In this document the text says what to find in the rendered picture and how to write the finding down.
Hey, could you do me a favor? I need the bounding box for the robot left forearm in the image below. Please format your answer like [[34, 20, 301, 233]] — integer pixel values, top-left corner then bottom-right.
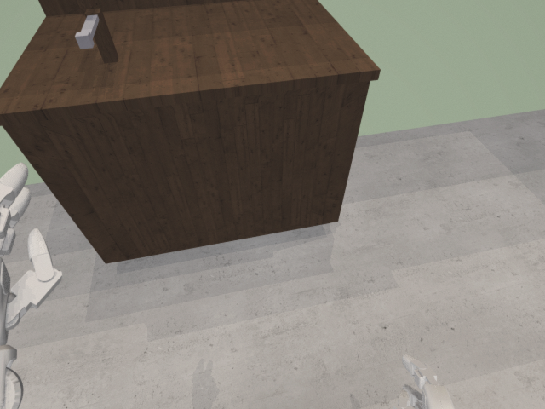
[[0, 345, 23, 409]]

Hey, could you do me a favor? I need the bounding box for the tap lever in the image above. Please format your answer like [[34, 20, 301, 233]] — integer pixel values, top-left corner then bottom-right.
[[75, 15, 99, 49]]

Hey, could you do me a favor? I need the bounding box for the right robot hand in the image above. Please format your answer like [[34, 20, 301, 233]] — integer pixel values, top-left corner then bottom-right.
[[393, 354, 455, 409]]

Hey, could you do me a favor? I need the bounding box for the left robot hand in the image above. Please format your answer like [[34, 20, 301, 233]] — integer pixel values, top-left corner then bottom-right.
[[0, 163, 62, 345]]

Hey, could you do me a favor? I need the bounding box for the counter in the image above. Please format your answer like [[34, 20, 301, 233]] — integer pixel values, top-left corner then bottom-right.
[[0, 0, 381, 264]]

